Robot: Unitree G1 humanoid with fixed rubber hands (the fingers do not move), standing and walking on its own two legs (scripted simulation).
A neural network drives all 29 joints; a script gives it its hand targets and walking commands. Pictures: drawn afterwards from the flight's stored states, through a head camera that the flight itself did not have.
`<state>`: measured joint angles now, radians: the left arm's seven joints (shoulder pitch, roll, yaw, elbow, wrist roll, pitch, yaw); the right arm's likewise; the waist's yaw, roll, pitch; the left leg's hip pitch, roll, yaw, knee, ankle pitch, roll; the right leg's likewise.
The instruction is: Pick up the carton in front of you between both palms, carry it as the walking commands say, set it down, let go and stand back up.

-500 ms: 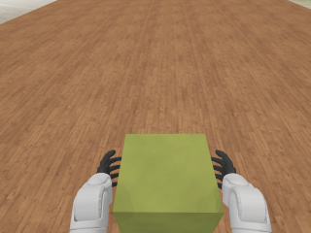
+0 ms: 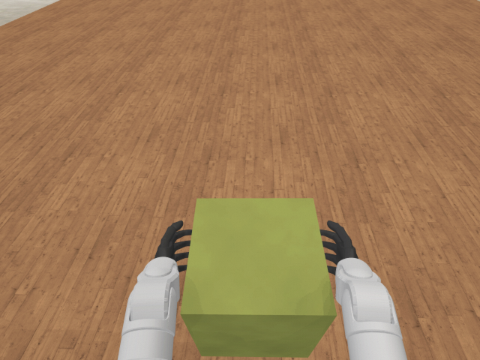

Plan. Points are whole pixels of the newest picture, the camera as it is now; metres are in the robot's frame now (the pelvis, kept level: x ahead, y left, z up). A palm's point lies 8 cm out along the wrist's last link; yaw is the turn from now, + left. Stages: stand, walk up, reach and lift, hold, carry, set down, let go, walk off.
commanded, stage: carry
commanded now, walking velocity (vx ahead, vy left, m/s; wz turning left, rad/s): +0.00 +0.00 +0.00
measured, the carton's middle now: (254, 281) +0.30 +0.00 -0.04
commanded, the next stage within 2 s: hold in 0.16 s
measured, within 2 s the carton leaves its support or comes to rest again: neither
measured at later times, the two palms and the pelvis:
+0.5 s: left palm (166, 275) +0.27 +0.15 +0.04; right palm (353, 285) +0.26 -0.15 +0.04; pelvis -0.03 +0.01 +0.00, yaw -2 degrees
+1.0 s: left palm (177, 297) +0.32 +0.17 -0.14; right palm (313, 297) +0.33 -0.13 -0.15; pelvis -0.07 +0.01 -0.07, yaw -1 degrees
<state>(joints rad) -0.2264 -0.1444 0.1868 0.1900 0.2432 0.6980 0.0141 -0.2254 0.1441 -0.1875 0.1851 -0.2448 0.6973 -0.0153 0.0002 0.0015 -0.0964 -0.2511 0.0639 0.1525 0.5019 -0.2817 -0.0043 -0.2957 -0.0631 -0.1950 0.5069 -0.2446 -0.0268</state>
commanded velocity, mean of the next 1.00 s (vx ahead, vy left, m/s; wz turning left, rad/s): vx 0.00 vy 0.00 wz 0.00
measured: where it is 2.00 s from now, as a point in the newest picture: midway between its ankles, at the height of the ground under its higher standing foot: outside the picture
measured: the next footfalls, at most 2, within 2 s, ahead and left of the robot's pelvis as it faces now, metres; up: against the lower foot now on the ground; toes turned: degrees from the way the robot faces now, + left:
none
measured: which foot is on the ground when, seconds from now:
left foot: down 0.00-1.00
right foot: down 0.00-1.00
